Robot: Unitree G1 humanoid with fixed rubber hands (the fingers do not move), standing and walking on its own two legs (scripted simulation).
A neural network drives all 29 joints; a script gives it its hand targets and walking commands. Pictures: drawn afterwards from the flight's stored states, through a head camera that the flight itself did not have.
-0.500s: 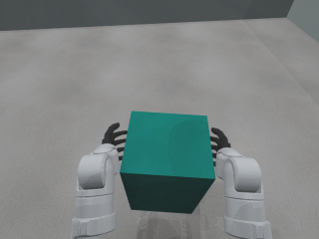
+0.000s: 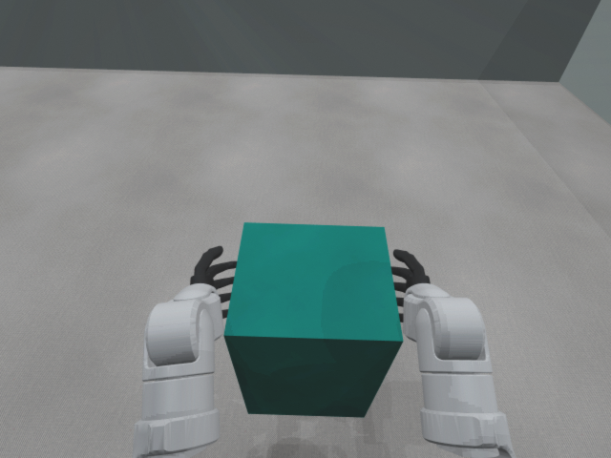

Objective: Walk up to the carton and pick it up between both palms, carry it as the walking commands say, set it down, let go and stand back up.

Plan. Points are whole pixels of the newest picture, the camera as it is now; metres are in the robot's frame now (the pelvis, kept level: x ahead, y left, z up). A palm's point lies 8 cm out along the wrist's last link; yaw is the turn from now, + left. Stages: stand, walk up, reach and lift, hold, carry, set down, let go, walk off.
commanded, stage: carry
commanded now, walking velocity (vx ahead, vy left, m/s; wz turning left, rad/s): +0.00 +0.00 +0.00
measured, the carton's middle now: (309, 329) +0.29 +0.01 +0.02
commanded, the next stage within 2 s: hold in 1.34 s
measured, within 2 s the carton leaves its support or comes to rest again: neither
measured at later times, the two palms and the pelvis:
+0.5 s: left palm (218, 289) +0.31 +0.13 +0.07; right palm (420, 297) +0.30 -0.14 +0.07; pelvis +0.02 +0.00 +0.00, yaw +0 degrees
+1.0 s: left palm (231, 291) +0.32 +0.12 +0.06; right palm (425, 302) +0.31 -0.15 +0.05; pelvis +0.02 -0.01 +0.00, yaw +0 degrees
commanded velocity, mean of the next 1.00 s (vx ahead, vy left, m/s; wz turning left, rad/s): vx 0.00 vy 0.00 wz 0.00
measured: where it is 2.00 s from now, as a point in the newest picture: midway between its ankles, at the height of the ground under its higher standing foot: outside the picture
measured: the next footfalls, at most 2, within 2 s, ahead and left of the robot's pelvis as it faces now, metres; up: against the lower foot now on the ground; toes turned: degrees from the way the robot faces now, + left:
none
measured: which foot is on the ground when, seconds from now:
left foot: down 0.00-1.00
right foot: down 0.00-1.00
